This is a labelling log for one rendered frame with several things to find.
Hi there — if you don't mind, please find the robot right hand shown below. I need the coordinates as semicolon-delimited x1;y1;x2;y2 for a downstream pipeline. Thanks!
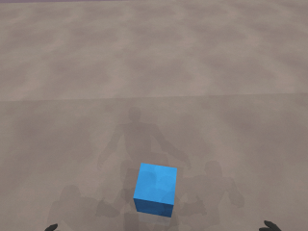
259;220;281;231

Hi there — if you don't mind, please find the carton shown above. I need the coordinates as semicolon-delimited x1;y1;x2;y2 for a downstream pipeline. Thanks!
133;163;177;218

